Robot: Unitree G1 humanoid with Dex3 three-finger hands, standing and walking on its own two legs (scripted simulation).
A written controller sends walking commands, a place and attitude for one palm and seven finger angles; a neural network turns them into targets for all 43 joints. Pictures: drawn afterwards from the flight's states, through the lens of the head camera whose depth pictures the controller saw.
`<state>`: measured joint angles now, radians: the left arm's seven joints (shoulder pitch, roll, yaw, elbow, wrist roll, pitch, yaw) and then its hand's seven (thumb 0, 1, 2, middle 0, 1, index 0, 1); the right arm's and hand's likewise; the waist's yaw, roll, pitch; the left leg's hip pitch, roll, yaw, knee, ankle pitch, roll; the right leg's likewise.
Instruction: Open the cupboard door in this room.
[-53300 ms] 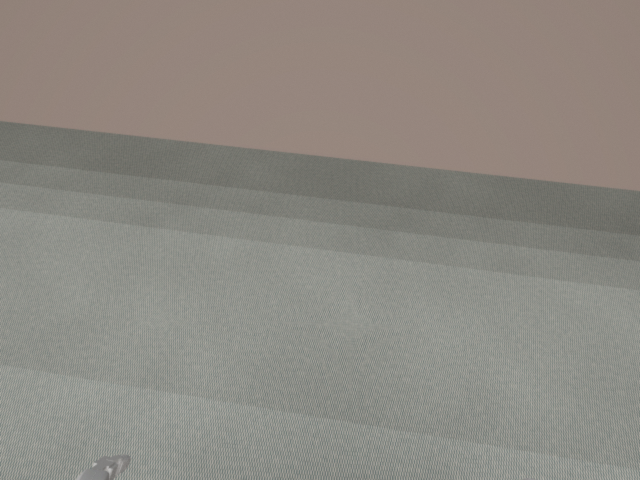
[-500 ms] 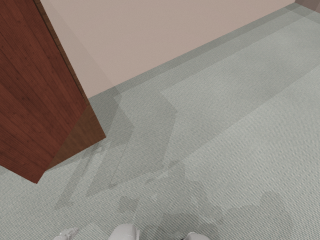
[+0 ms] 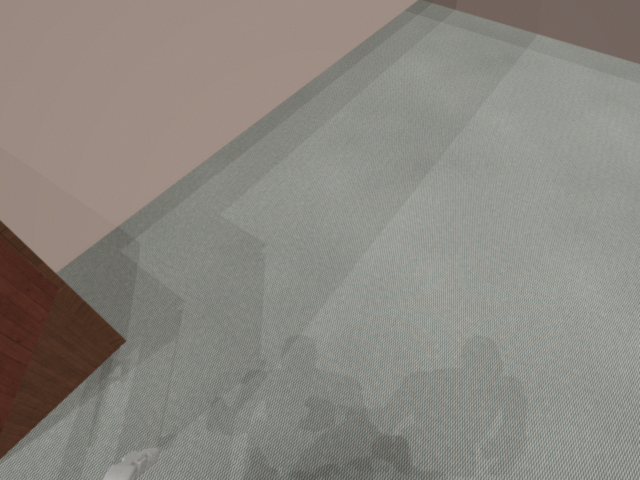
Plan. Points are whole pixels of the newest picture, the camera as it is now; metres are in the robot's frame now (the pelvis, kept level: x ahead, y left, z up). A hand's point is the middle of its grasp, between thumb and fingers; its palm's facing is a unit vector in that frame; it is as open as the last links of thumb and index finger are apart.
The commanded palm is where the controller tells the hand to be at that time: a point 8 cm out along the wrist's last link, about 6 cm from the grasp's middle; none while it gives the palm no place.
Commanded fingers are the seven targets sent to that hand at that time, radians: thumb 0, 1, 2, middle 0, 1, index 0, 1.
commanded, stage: walk to a spot facing it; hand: left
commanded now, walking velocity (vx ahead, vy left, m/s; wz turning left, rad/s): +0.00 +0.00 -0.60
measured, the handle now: out of the picture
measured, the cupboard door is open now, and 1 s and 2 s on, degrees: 39 39 39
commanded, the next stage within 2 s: turn to face it in 1.26 s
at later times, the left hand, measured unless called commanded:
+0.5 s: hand (208, 411) +0.23 +0.18 -0.15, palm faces -0.27 -0.95 -0.17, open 7.4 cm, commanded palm none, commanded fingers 0.00 0.90 0.90 -0.20 -0.30 -0.20 -0.30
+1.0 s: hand (337, 290) +0.43 -0.01 -0.14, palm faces -0.52 -0.83 -0.21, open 7.2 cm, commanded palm none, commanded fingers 0.00 0.90 0.90 -0.20 -0.30 -0.20 -0.30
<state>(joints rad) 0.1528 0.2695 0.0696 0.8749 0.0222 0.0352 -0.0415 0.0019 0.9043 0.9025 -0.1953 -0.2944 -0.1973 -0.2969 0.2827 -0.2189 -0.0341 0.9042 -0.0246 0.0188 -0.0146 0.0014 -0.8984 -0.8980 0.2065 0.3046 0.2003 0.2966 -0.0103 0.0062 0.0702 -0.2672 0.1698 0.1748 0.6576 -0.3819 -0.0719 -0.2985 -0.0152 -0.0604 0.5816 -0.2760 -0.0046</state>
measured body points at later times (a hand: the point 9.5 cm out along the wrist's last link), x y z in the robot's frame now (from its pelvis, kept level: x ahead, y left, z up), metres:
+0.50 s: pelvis +0.11 +0.00 +0.02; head +0.16 +0.02 +0.47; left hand +0.24 +0.23 -0.14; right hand +0.06 -0.24 -0.11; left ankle +0.08 +0.14 -0.72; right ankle +0.05 -0.12 -0.64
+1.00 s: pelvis +0.28 -0.14 +0.02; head +0.31 -0.16 +0.47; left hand +0.46 +0.04 -0.13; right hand +0.21 -0.38 -0.12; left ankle +0.43 -0.02 -0.66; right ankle +0.23 -0.18 -0.72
